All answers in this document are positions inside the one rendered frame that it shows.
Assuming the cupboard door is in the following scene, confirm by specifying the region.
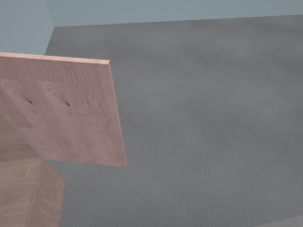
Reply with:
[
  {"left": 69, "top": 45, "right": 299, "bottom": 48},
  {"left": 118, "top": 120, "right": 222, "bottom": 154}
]
[{"left": 0, "top": 52, "right": 127, "bottom": 167}]

